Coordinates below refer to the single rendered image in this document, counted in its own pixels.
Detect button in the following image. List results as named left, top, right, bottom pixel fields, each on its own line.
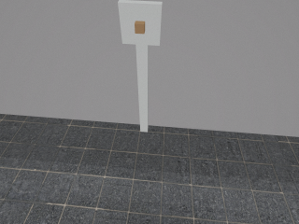
left=135, top=21, right=146, bottom=35

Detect panel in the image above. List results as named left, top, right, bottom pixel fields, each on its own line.
left=118, top=0, right=163, bottom=133

